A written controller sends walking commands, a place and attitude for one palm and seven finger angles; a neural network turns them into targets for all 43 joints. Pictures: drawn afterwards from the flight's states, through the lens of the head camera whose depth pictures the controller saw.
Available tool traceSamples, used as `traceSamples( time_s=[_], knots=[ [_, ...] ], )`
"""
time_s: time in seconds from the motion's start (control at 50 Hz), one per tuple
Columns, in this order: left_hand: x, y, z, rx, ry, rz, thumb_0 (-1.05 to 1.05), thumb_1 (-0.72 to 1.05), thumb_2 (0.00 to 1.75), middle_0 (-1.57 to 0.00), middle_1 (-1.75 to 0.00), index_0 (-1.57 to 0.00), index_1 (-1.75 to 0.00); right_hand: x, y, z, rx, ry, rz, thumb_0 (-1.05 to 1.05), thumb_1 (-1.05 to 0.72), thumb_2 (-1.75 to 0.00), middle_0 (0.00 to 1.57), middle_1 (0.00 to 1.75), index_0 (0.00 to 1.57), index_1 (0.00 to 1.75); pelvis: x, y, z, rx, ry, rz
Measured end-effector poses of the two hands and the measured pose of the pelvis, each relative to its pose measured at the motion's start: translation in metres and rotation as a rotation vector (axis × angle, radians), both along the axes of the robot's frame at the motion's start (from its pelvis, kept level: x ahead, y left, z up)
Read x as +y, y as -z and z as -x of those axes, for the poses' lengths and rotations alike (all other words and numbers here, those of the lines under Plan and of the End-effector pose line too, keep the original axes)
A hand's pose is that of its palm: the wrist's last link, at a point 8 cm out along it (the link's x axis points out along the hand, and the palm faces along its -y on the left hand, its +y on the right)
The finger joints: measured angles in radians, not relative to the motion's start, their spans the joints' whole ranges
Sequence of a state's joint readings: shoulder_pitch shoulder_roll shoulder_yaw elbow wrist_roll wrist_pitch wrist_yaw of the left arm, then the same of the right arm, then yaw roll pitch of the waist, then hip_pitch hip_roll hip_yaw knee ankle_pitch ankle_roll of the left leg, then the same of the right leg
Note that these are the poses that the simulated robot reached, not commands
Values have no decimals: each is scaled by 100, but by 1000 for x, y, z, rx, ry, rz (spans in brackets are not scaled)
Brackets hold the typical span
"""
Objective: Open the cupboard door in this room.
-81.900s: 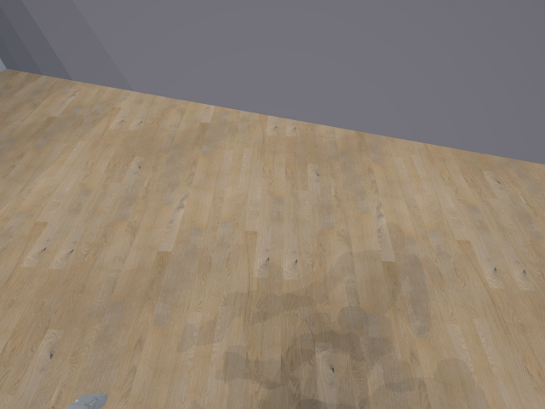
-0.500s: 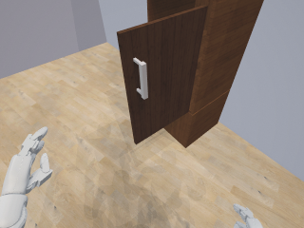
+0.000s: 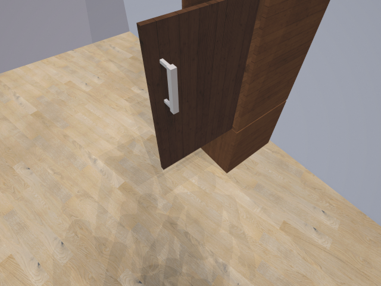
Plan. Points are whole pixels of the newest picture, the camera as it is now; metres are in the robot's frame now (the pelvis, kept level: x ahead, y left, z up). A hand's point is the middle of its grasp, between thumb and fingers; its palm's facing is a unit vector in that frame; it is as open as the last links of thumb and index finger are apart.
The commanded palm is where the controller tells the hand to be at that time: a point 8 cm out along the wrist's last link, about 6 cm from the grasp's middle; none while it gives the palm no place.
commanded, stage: let the arm hang, fingers relaxed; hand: left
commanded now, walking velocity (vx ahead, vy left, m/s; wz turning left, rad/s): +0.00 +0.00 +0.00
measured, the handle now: (169, 87) +0.59 +0.10 +0.07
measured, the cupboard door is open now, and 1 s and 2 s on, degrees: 88 88 88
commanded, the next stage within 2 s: look to check the result in 0.52 s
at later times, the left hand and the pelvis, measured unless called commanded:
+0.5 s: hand out of the picture +0.10 +0.19 -0.16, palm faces -0.02 -0.97 -0.26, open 7.4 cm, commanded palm none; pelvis +0.02 -0.01 +0.00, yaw -1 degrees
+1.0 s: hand out of the picture +0.08 +0.22 -0.16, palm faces -0.02 -0.95 -0.31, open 7.4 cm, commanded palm none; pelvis +0.04 -0.01 +0.01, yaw -1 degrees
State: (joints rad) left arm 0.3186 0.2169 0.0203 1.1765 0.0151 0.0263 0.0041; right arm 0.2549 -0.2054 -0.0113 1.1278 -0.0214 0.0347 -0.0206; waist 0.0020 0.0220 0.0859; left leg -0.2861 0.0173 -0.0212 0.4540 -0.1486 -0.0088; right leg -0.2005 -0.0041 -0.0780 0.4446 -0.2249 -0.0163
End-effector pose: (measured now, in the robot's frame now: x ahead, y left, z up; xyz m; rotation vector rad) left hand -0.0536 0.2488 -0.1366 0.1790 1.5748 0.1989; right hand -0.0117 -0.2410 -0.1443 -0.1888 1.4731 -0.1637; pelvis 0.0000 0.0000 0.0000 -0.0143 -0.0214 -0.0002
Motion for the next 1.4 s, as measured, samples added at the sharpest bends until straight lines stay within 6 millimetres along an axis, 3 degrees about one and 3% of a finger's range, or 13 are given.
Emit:
traceSamples(
  time_s=[0.08, 0.2, 0.34, 0.46, 0.58, 0.92, 1.18, 1.4],
  knots=[
    [9, -5, -16, -36, 10, -40, 1, 92, 90, -20, -30, -20, -30, 8, 6, -12, -30, 3, -33, 1, -91, -90, 20, 30, 20, 30, -1, 0, -3, -3, 2, -3],
    [13, -9, -63, -151, 44, -61, 1, 91, 90, -20, -29, -20, -30, 11, 8, -36, -93, -3, -52, 0, -91, -90, 20, 30, 20, 30, -2, -1, -8, -7, 6, -9],
    [3, -12, -119, -284, 86, -45, 1, 91, 90, -20, -29, -20, -30, 0, 3, -62, -154, -13, -33, 0, -91, -90, 20, 30, 20, 30, -4, -3, -14, -10, 8, -15],
    [-6, -13, -144, -330, 109, -25, 1, 91, 90, -20, -30, -20, -30, -14, -3, -73, -173, -15, -3, 0, -91, -90, 20, 30, 20, 30, -7, -4, -19, -9, 11, -16],
    [-7, -13, -148, -319, 114, -23, 1, 91, 90, -20, -30, -20, -30, -27, -7, -76, -165, -14, 24, 0, -91, -90, 20, 30, 20, 30, -10, -6, -24, -8, 13, -15],
    [12, -17, -130, -229, 102, -72, 1, 91, 90, -20, -30, -20, -30, -44, -12, -87, -146, -27, 56, 0, -91, -90, 20, 30, 20, 30, -14, -8, -34, -5, 20, -13],
    [13, -19, -150, -266, 115, -72, 1, 91, 90, -20, -30, -20, -30, -44, -15, -105, -181, -35, 58, 0, -91, -90, 20, 30, 20, 30, -14, -8, -40, -4, 23, -15],
    [12, -19, -164, -290, 129, -65, 1, 91, 90, -20, -30, -20, -30, -44, -17, -108, -185, -28, 64, 0, -91, -90, 20, 30, 20, 30, -12, -9, -45, -2, 26, -16]
  ],
)
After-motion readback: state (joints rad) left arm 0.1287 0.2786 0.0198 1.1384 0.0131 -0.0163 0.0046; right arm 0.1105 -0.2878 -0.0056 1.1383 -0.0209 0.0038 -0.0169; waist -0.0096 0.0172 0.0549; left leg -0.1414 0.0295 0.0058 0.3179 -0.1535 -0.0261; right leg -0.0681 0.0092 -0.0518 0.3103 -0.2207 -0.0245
